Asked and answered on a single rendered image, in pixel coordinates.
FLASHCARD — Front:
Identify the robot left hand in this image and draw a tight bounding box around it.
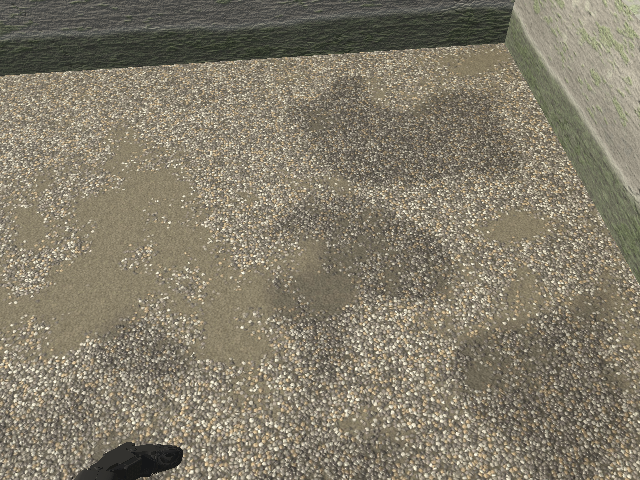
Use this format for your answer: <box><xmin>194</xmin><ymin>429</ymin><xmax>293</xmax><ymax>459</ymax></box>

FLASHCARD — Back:
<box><xmin>71</xmin><ymin>442</ymin><xmax>183</xmax><ymax>480</ymax></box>

